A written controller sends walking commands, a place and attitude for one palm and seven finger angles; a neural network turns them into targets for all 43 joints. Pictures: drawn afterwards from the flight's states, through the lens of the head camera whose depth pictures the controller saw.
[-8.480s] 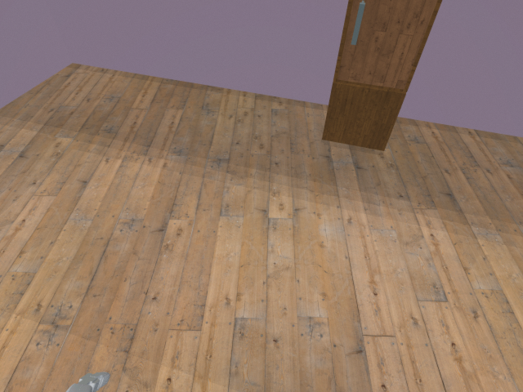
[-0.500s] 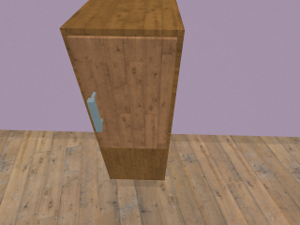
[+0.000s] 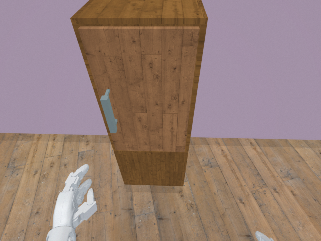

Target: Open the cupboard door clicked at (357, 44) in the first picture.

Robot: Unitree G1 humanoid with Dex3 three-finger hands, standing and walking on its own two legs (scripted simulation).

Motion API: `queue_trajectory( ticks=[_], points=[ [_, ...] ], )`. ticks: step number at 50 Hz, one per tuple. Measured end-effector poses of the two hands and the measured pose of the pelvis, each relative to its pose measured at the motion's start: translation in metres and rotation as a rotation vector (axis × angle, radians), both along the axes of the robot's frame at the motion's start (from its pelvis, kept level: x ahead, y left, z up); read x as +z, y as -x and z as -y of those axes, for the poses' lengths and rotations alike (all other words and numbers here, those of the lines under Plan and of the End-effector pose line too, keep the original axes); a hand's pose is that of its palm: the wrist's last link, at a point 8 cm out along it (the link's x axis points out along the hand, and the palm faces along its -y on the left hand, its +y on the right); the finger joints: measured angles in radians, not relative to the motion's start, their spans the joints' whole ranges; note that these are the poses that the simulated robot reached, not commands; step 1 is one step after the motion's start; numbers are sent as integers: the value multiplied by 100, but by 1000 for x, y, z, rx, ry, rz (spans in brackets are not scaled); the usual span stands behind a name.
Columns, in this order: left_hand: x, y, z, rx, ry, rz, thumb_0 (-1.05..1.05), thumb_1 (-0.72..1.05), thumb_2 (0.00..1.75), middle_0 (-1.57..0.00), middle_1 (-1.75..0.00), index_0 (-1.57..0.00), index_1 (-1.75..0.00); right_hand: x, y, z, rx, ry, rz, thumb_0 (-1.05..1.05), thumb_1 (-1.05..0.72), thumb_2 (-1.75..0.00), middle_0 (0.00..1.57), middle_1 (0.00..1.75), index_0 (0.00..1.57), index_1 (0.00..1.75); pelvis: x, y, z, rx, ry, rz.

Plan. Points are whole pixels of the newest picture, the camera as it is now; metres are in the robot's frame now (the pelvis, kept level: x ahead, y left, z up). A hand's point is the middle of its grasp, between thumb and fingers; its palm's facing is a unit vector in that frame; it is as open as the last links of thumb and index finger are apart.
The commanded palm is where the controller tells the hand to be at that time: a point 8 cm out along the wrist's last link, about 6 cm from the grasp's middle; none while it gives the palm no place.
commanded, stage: raise the hand with hooked fingers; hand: left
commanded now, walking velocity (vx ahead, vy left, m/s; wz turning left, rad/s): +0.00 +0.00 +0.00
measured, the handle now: (110, 111) +0.58 +0.20 -0.03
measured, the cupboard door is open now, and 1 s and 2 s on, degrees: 0 0 0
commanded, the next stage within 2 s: move the hooked fingers beside the handle in 1.86 s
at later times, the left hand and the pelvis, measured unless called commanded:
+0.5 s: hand (96, 210) +0.22 +0.17 -0.04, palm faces -0.15 -0.99 -0.07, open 10.5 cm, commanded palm +0.18 +0.25 -0.03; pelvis -0.01 -0.04 -0.09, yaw +1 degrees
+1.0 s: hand (73, 197) +0.25 +0.23 -0.02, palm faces -0.06 -1.00 -0.06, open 13.3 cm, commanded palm +0.23 +0.29 -0.02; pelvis +0.00 -0.01 -0.07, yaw +0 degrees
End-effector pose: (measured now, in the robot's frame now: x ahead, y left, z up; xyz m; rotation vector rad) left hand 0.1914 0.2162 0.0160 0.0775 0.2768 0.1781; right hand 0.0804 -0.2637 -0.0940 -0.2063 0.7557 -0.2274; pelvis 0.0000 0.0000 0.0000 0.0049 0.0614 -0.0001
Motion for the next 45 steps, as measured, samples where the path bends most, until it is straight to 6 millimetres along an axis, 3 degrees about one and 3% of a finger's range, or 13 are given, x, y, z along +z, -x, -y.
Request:
queue_trajectory(
  ticks=[2, 5, 8, 11, 13, 16, 18, 21, 26, 29, 35, 40, 45],
  points=[
    [6, -22, 14, -78, 60, 179, 3, 80, 84, -20, -39, -20, -39, 11, -28, 10, 31, 33, 96, 2, -92, -90, 20, 29, 20, 30, -11, 3, 6, -11, -6, -46],
    [-10, -25, 29, -205, 121, 314, 2, 73, 81, -21, -43, -21, -43, 28, -68, 20, 91, 77, 211, 1, -92, -90, 20, 29, 20, 30, -30, 5, 15, -21, -5, -90],
    [-47, -4, 27, -266, 112, 235, 1, 65, 78, -22, -47, -22, -48, 35, -104, 25, 143, 106, 287, 1, -91, -90, 20, 29, 20, 30, -47, 4, 24, -24, -5, -130],
    [-79, 29, 10, -195, 112, 90, 1, 57, 75, -23, -52, -23, -52, 31, -134, 22, 192, 112, 314, 1, -91, -90, 20, 29, 19, 30, -61, 2, 30, -14, 2, -162],
    [-83, 47, -6, -108, 86, 61, 1, 52, 73, -23, -55, -23, -55, 22, -149, 16, 228, 106, 310, 1, -91, -90, 19, 29, 19, 30, -67, 0, 33, -2, 14, -182],
    [-64, 58, -26, -18, 6, 150, 2, 45, 71, -24, -59, -23, -60, -1, -161, 1, 275, 76, 276, 1, -91, -90, 19, 29, 19, 30, -76, -1, 37, 21, 38, -206],
    [-47, 52, -30, -29, -38, 255, 2, 40, 69, -23, -62, -23, -63, -20, -162, -10, 306, 48, 241, 1, -91, -90, 19, 29, 19, 30, -81, 0, 38, 36, 54, -221],
    [-34, 24, -23, -153, -60, 354, 1, 33, 66, -23, -67, -23, -67, -48, -151, -22, 314, -6, 182, 1, -91, -90, 20, 29, 20, 30, -88, 3, 39, 42, 66, -242],
    [-60, -26, -13, -351, 58, 176, 1, 22, 61, -24, -74, -24, -74, -72, -112, -23, 211, -75, 74, 1, -91, -90, 20, 30, 20, 30, -88, 5, 38, 24, 56, -258],
    [-62, -35, -21, -323, 104, 86, 1, 15, 58, -25, -79, -25, -79, -68, -86, -13, 131, -71, 23, 1, -91, -90, 20, 30, 20, 30, -80, 2, 36, 7, 46, -255],
    [-29, -23, -50, -136, 28, 206, 1, 1, 52, -26, -88, -26, -88, -49, -53, 11, 53, 2, -33, 1, -91, -90, 20, 30, 20, 30, -66, -4, 27, 1, 42, -249],
    [-47, -20, -61, -167, 14, 199, 0, -11, 47, -27, -95, -27, -95, -46, -53, 21, 80, 71, -38, 1, -91, -90, 20, 30, 20, 30, -71, 1, 19, 13, 51, -253],
    [-59, -29, -57, -276, 59, 168, 0, -23, 42, -28, -103, -28, -103, -35, -65, 14, 97, 103, 16, 1, -91, -90, 20, 30, 20, 30, -72, 6, 12, 7, 60, -239]
  ],
)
